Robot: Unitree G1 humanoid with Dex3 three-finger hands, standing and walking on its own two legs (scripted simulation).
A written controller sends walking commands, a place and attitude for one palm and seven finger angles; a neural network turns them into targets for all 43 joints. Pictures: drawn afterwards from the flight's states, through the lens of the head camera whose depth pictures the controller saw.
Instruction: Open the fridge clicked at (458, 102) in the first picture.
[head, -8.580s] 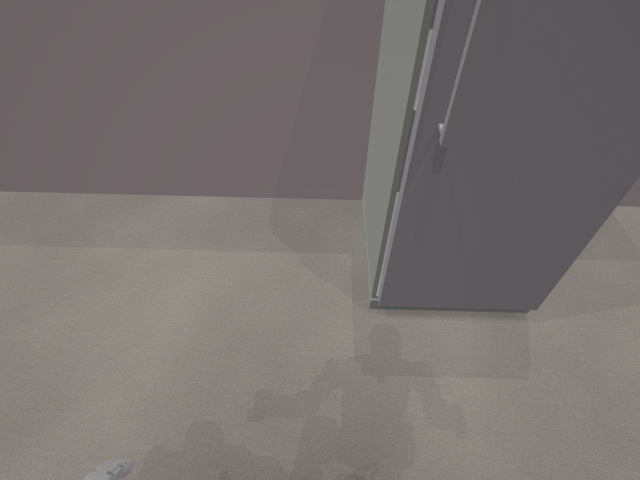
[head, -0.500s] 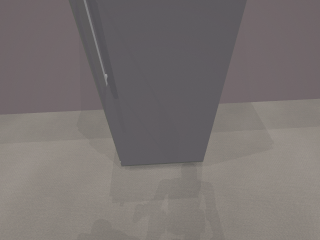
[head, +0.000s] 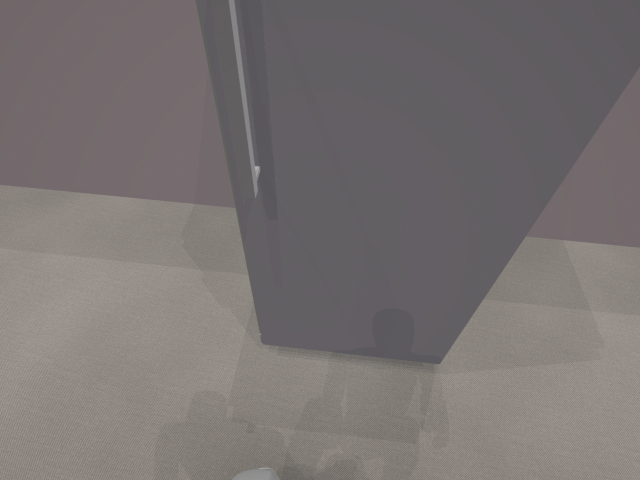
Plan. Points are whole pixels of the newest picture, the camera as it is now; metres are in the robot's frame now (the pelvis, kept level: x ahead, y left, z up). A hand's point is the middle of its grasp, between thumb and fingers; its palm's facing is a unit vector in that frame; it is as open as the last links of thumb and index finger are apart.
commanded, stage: come to a stop and stand still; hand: left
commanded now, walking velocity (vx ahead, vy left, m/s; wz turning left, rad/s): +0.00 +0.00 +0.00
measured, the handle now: (238, 75) +0.54 +0.18 +0.22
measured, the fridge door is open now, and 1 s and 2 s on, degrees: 0 0 0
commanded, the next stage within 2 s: look again from close up in 1.88 s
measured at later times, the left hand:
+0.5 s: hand out of the picture +0.13 +0.17 -0.16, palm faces -0.01 -0.96 -0.27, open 7.4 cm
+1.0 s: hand out of the picture +0.00 +0.10 -0.16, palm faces +0.03 -0.98 -0.20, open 7.3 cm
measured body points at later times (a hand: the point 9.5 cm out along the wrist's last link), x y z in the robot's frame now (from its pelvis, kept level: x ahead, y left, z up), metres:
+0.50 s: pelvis +0.02 -0.03 +0.00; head +0.04 -0.04 +0.45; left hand +0.13 +0.22 -0.13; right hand +0.06 -0.27 -0.16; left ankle +0.09 +0.10 -0.73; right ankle +0.03 -0.16 -0.72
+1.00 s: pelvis -0.02 -0.08 +0.01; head -0.03 -0.08 +0.46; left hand +0.00 +0.15 -0.15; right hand -0.04 -0.28 -0.16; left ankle -0.02 +0.06 -0.73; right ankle +0.03 -0.16 -0.73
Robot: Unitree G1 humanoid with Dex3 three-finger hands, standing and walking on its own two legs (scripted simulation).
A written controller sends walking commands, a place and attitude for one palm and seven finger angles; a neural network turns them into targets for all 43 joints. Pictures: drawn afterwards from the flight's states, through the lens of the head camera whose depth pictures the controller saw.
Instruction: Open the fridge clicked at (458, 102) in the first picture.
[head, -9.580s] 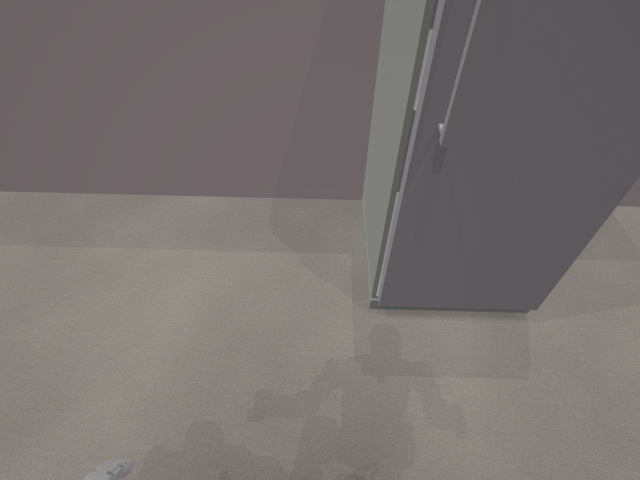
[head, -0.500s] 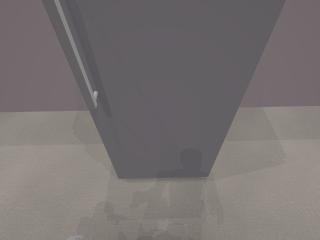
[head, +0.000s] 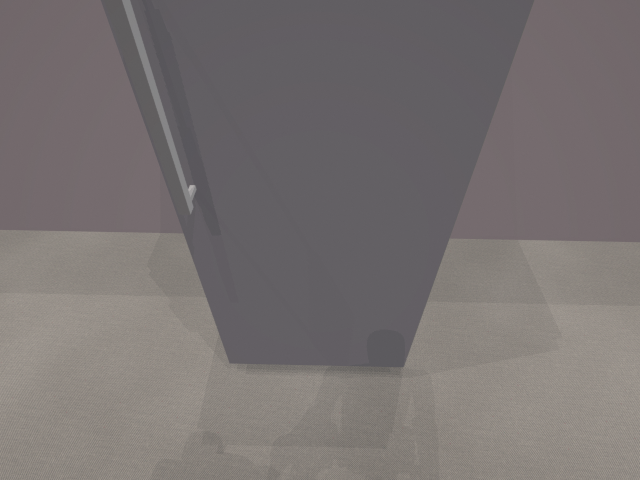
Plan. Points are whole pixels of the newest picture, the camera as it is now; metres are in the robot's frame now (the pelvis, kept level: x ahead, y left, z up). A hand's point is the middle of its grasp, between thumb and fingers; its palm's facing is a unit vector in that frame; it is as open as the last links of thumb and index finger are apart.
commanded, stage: come to a stop and stand still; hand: left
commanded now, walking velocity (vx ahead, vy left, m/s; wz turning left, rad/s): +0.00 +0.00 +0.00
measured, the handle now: (157, 101) +0.55 +0.28 +0.21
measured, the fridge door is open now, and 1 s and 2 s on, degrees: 0 0 0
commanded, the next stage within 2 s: look again from close up in 0.88 s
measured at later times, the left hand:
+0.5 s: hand out of the picture -0.03 +0.18 -0.18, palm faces +0.02 -0.98 -0.18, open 7.4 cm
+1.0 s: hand out of the picture +0.02 +0.21 -0.17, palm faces +0.02 -0.98 -0.22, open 7.4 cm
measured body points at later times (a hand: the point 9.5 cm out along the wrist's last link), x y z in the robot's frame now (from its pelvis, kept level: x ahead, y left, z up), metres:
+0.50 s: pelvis -0.02 +0.02 -0.01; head -0.02 +0.01 +0.44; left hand -0.03 +0.23 -0.17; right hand -0.07 -0.19 -0.17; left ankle -0.01 +0.14 -0.74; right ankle +0.05 -0.08 -0.74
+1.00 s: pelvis +0.01 +0.03 +0.00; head +0.02 +0.01 +0.45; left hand +0.02 +0.26 -0.15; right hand +0.01 -0.20 -0.17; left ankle -0.01 +0.14 -0.74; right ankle +0.05 -0.08 -0.74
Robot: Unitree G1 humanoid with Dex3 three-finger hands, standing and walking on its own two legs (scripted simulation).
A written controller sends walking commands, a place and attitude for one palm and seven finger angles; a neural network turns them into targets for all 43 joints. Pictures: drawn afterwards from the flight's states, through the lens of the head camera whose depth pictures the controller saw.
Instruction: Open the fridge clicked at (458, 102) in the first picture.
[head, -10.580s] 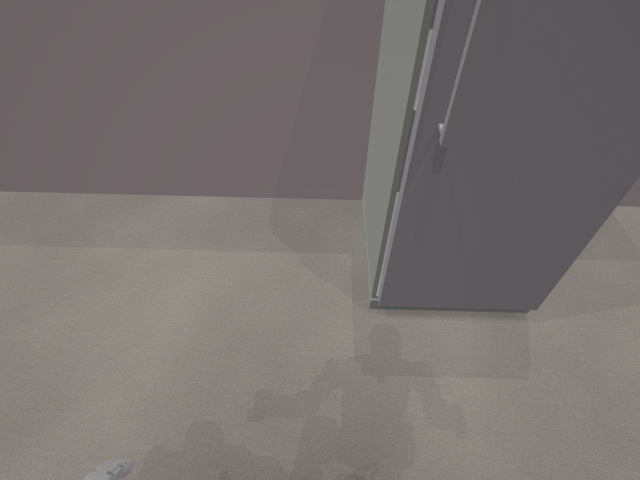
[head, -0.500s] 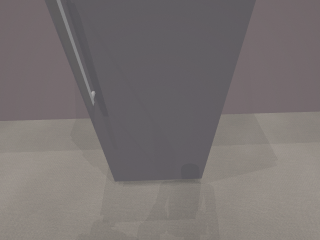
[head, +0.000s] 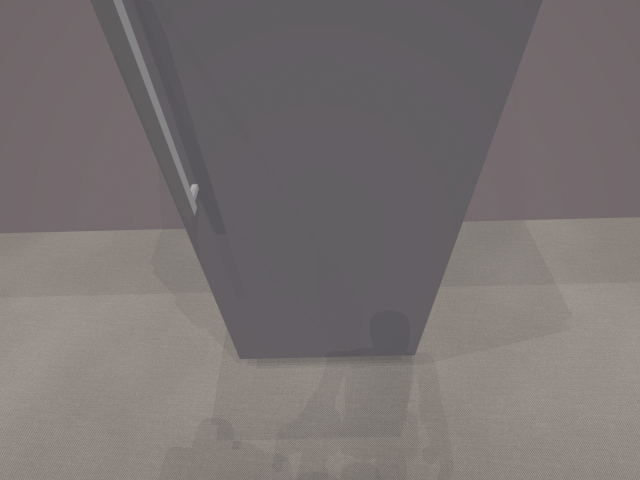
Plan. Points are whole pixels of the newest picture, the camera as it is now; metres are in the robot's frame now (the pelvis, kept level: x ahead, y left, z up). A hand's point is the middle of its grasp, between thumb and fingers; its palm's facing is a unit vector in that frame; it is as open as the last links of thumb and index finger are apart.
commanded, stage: look again from close up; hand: left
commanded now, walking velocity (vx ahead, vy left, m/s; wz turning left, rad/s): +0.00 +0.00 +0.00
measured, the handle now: (154, 99) +0.54 +0.26 +0.21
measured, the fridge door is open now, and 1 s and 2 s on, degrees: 0 0 0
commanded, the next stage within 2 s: shuffle to correct the standing spot in 0.68 s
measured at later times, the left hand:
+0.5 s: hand out of the picture +0.06 +0.18 -0.16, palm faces +0.03 -0.97 -0.24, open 7.4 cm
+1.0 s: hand out of the picture +0.03 +0.18 -0.17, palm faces +0.07 -0.98 -0.21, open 7.4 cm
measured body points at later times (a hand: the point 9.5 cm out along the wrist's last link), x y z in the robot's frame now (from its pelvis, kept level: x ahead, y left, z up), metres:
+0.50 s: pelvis +0.01 -0.01 +0.00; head +0.02 -0.02 +0.45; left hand +0.06 +0.23 -0.15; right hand +0.04 -0.25 -0.16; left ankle -0.02 +0.10 -0.74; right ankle +0.04 -0.11 -0.74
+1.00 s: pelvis +0.01 -0.01 +0.00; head +0.02 -0.01 +0.45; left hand +0.02 +0.23 -0.16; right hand +0.02 -0.24 -0.16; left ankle -0.02 +0.11 -0.74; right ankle +0.04 -0.11 -0.74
